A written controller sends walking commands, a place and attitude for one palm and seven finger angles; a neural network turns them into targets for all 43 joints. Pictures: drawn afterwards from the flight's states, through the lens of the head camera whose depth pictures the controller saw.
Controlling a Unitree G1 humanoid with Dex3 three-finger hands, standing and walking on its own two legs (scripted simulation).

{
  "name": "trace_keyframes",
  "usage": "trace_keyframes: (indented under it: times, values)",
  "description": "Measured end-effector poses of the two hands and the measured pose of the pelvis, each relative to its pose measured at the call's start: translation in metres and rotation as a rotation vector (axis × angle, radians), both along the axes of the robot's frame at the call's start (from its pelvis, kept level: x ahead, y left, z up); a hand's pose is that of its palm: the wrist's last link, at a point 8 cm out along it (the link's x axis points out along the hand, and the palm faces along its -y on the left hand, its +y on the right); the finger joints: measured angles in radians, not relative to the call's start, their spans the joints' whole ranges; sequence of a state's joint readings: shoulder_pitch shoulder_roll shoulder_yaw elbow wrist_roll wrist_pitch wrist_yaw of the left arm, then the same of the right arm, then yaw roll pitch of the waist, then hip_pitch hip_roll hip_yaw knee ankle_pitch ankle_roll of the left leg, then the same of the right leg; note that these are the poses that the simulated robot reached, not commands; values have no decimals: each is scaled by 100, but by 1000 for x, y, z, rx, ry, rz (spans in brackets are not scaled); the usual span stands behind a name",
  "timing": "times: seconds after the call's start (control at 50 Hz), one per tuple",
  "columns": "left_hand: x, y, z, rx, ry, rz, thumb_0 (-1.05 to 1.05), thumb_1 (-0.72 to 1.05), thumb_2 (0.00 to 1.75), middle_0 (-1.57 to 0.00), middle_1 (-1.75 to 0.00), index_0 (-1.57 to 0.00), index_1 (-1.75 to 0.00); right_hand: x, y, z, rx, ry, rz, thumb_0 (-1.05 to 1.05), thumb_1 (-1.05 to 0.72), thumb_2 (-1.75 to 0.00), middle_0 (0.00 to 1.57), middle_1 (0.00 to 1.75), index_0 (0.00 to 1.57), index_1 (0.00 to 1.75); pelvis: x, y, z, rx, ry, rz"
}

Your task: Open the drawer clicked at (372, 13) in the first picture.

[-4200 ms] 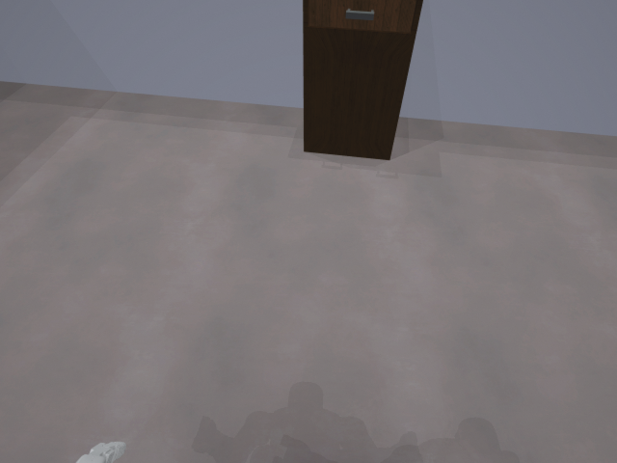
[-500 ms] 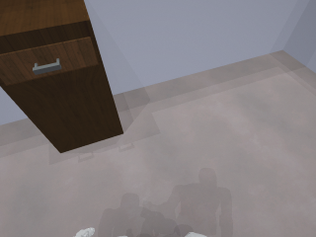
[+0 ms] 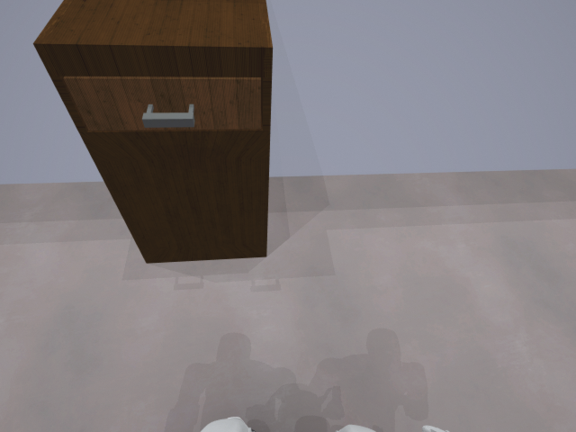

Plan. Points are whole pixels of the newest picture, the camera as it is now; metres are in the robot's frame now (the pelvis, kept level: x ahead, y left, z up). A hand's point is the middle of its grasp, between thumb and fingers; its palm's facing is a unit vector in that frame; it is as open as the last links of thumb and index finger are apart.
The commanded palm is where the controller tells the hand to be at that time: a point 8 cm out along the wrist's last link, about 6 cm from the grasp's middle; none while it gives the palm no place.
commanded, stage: turn to face it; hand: left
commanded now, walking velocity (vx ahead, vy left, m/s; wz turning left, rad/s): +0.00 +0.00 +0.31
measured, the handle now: (170, 114) +0.74 +0.33 -0.04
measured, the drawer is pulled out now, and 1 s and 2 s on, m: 0.00 0.00 0.00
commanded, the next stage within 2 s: take the last steps up to it in 0.30 s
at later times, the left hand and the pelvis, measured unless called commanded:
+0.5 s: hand out of the picture +0.05 +0.13 -0.14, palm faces +0.19 -0.95 -0.26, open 7.3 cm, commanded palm none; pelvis +0.02 -0.06 +0.02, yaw +10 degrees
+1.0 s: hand out of the picture +0.05 +0.18 -0.16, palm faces +0.28 -0.94 -0.20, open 7.4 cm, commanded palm none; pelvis +0.09 +0.00 +0.01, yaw +13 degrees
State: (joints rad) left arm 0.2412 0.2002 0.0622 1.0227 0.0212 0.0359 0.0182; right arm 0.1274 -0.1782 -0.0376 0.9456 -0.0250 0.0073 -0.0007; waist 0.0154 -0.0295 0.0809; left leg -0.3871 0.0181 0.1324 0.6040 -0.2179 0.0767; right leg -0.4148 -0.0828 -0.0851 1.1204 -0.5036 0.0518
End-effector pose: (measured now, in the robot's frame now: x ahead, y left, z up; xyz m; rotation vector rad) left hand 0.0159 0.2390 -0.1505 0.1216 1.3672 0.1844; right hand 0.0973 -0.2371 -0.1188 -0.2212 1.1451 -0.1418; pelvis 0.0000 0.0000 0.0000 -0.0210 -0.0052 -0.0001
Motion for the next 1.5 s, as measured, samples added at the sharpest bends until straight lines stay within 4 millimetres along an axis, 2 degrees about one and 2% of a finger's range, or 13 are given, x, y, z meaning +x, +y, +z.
trace_keyframes:
  times: [0.16,0.34,0.48,0.58,0.76,0.82,0.86,0.92,1.04,1.14,1.22,1.34,1.5]
  values:
    - [31,9,26,64,-80,19,0,91,90,-19,-29,-20,-30,5,1,0,39,36,13,1,-91,-90,20,30,20,30,10,-8,11,-2,19,50]
    - [47,-29,37,111,-173,33,0,91,90,-19,-29,-20,-30,-9,-39,-24,79,105,14,1,-91,-90,20,30,20,30,13,-45,4,30,12,108]
    - [20,-61,45,85,-138,83,0,91,90,-20,-29,-20,-30,-9,-60,-18,68,159,51,1,-91,-90,20,30,20,30,15,-60,14,51,8,163]
    - [-11,-62,44,75,-103,157,0,92,90,-20,-30,-20,-30,0,-59,-12,53,196,119,1,-91,-90,20,29,20,30,19,-59,19,54,15,207]
    - [-98,-49,25,4,123,302,0,91,90,-20,-29,-20,-30,66,-5,-5,27,87,252,1,-91,-90,20,29,20,30,36,-23,11,25,23,242]
    - [-107,-40,17,-19,202,299,0,91,90,-20,-29,-20,-30,77,14,-5,29,40,248,1,-91,-90,20,29,20,30,45,-12,6,32,10,228]
    - [-96,-33,18,-24,210,285,0,91,90,-20,-29,-20,-30,74,21,-3,38,41,229,1,-91,-90,20,29,20,30,53,-7,9,31,4,224]
    - [-58,-21,22,-19,151,264,1,91,90,-20,-29,-20,-30,64,19,-3,26,84,189,0,-93,-90,20,30,20,30,67,-2,13,34,-1,231]
    - [50,-7,25,14,-37,209,0,91,90,-19,-29,-19,-30,42,8,-18,38,258,143,0,-92,-90,20,30,20,30,104,-2,10,47,-5,233]
    - [128,-7,19,51,-162,169,0,91,90,-19,-29,-19,-30,49,-3,-39,58,360,108,1,-91,-90,20,30,20,30,144,-10,-7,42,-17,240]
    - [150,-12,26,50,-168,193,0,92,90,-20,-29,-20,-30,89,-1,-31,58,341,120,1,-91,-90,20,30,20,30,167,-9,3,28,-11,244]
    - [157,-7,32,31,-78,195,-1,93,90,-20,-29,-20,-30,170,23,-12,68,200,146,1,-91,-90,20,29,20,30,202,3,17,20,11,243]
    - [161,12,6,-50,26,258,0,92,90,-20,-29,-20,-30,255,66,-6,19,88,208,1,-92,-90,20,29,20,30,248,44,7,-17,-9,240]
